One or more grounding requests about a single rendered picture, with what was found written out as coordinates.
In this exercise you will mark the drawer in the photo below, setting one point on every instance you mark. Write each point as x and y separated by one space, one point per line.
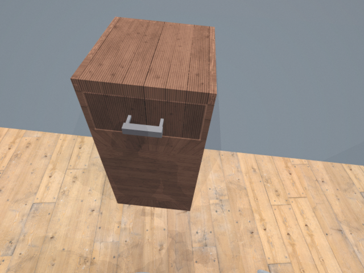
181 119

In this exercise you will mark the cabinet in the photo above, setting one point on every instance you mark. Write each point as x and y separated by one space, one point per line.
160 60

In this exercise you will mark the handle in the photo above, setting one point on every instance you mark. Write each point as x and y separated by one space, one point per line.
142 130

